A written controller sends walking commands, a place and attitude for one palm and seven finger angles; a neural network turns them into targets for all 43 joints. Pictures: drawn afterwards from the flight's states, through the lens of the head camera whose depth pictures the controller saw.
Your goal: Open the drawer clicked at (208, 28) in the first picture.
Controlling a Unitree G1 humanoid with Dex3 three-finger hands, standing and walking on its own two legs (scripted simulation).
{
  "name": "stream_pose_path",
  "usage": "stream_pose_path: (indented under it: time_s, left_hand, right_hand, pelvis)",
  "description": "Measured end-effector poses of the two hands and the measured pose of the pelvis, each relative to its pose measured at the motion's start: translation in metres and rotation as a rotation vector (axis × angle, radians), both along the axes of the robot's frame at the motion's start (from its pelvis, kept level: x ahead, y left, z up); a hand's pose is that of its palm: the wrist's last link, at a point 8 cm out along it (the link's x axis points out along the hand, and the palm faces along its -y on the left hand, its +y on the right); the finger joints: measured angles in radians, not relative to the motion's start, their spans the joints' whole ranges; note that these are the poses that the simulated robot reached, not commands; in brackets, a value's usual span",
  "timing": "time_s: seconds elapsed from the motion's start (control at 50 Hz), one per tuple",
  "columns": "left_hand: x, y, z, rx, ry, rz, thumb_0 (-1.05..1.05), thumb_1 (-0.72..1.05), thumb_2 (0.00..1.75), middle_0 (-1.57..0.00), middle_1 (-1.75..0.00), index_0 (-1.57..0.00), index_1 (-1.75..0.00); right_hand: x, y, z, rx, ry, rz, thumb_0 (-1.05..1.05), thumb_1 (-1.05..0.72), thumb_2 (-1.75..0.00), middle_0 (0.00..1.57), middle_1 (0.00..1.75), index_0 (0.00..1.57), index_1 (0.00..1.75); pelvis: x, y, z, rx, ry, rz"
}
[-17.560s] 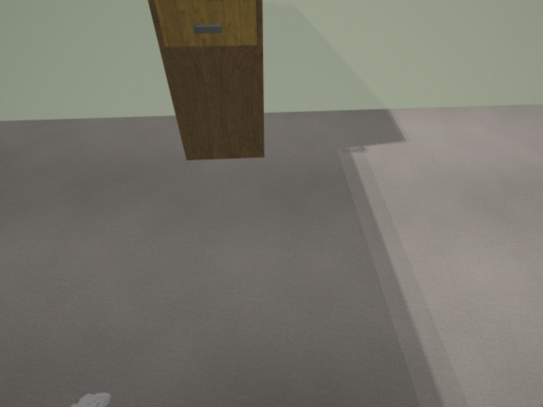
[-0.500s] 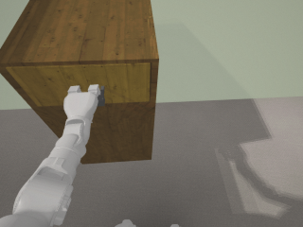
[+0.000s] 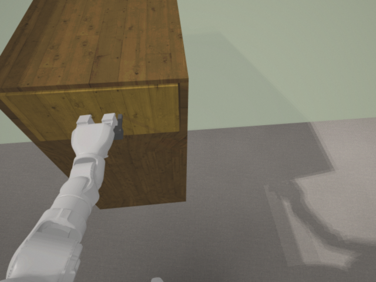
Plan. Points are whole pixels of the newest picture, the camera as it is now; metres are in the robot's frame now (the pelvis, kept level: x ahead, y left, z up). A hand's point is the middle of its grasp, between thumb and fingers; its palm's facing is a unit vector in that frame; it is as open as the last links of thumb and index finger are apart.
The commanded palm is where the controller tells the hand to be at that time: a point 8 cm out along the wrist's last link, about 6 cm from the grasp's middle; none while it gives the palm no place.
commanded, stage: pull the drawer open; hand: left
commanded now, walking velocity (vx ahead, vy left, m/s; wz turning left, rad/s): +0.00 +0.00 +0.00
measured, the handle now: (100, 126) +0.48 +0.22 +0.00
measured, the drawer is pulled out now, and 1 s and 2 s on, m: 0.00 0.10 0.24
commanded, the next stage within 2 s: none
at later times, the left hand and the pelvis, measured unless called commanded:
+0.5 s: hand (100, 158) +0.40 +0.21 -0.01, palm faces -0.05 -0.04 -1.00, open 6.1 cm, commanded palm +0.38 +0.21 +0.04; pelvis +0.00 -0.01 +0.00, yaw +2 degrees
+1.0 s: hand (97, 187) +0.33 +0.20 -0.02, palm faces +0.02 -0.08 -1.00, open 6.1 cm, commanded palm +0.31 +0.20 +0.04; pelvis +0.01 +0.00 +0.01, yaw +1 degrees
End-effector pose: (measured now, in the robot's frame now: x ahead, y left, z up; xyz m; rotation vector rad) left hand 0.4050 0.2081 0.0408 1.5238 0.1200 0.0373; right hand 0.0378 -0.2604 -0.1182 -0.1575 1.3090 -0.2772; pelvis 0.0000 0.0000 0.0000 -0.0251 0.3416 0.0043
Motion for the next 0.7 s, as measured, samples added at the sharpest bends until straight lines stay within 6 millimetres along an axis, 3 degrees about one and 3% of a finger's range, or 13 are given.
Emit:
stream_pose_path:
  time_s: [0.2, 0.4, 0.5, 0.7]
  left_hand:
    - [-0.023, -0.001, -0.001, -0.013, -0.019, -0.003, 0.01, 0.69, 0.76, -0.26, -1.35, -0.34, -1.30]
    - [-0.023, -0.002, -0.001, 0.007, -0.020, 0.004, 0.00, 0.66, 0.80, -0.29, -1.35, -0.35, -1.31]
    - [-0.022, -0.002, 0.000, 0.005, -0.005, 0.008, 0.00, 0.66, 0.80, -0.30, -1.34, -0.36, -1.32]
    - [-0.033, -0.002, 0.000, -0.018, -0.005, 0.000, 0.01, 0.68, 0.76, -0.26, -1.35, -0.35, -1.29]
  right_hand:
    - [0.040, 0.003, 0.006, 0.018, -0.071, 0.032, 0.00, -0.90, -0.90, 0.20, 0.30, 0.20, 0.30]
    - [0.072, 0.005, 0.002, 0.011, -0.127, 0.101, 0.00, -0.90, -0.90, 0.20, 0.30, 0.20, 0.30]
    - [0.066, 0.006, 0.003, 0.011, -0.132, 0.096, 0.00, -0.90, -0.90, 0.20, 0.30, 0.20, 0.30]
    - [0.027, -0.002, 0.005, 0.015, -0.085, 0.023, 0.00, -0.90, -0.90, 0.20, 0.30, 0.20, 0.30]
  pelvis:
    - [0.014, 0.001, 0.006, 0.003, -0.024, -0.002]
    - [0.006, -0.003, 0.001, 0.005, -0.026, 0.032]
    - [0.001, -0.005, 0.001, 0.007, -0.030, 0.031]
    - [0.000, -0.006, 0.004, 0.009, -0.037, -0.002]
